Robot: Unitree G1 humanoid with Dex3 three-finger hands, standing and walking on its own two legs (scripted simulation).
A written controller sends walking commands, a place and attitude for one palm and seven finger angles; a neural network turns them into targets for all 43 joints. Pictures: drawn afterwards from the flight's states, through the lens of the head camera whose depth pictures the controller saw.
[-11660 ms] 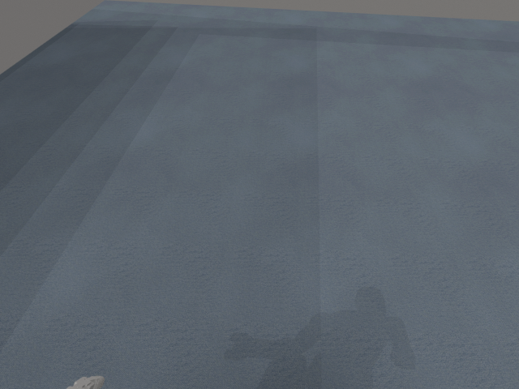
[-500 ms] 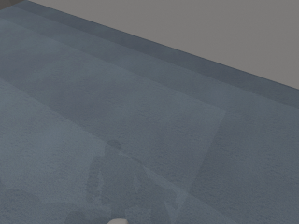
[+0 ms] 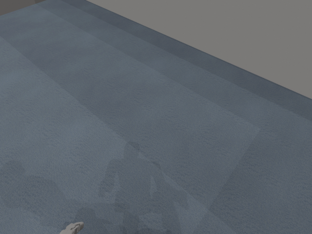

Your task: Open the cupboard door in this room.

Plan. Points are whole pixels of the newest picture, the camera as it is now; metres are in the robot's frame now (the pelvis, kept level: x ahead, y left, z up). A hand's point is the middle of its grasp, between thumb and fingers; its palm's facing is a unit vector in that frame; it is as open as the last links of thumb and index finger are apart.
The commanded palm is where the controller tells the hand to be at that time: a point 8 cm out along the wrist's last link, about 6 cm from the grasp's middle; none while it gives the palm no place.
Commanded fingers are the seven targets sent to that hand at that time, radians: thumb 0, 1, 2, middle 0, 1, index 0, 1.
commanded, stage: turn or walk to find it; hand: left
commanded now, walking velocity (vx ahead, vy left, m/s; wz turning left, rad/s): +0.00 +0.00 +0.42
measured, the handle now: out of the picture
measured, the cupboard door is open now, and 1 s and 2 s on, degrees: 0 0 0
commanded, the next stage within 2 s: none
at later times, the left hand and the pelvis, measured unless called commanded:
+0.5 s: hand out of the picture -0.04 +0.23 -0.19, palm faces +0.28 -0.93 -0.23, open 7.3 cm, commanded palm none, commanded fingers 0.00 0.90 0.90 -0.20 -0.30 -0.20 -0.30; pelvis -0.02 +0.02 -0.01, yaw +14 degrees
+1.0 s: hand out of the picture -0.01 +0.21 -0.15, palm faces +0.40 -0.87 -0.28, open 7.3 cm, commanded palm none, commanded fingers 0.00 0.90 0.90 -0.20 -0.30 -0.20 -0.30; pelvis -0.03 -0.02 +0.00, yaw +25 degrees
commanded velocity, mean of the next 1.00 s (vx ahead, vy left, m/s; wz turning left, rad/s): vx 0.00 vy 0.00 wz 0.42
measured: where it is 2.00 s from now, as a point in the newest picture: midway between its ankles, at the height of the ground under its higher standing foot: outside the picture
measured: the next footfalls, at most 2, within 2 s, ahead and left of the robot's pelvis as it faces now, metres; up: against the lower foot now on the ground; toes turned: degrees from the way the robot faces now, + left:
right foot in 0.02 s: +0.03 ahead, -0.12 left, +0.00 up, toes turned -3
left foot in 0.46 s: -0.01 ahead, +0.13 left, +0.00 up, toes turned +18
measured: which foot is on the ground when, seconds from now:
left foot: down 0.00-0.04, up 0.06-0.44, down 0.46-0.94, up 0.96-1.00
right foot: up 0.00-0.00, down 0.02-0.46, up 0.48-0.92, down 0.94-1.00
